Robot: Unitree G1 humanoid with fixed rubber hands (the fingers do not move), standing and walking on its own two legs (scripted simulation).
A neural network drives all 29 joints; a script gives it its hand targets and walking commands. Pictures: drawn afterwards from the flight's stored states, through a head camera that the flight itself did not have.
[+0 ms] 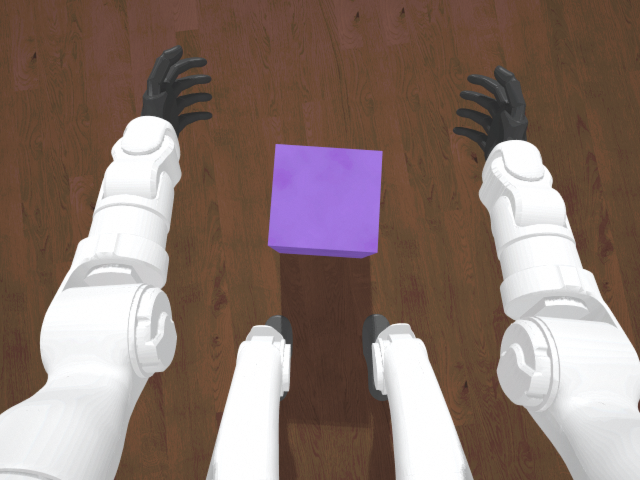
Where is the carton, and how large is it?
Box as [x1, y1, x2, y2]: [268, 144, 382, 257]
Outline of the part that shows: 276,144 268,245 279,252 332,256 363,257 377,252 382,151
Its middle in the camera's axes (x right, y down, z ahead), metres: +0.01 -0.06 +0.86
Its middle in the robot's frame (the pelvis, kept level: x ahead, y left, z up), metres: +0.48 +0.00 -0.51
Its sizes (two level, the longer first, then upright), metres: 0.210 0.200 0.250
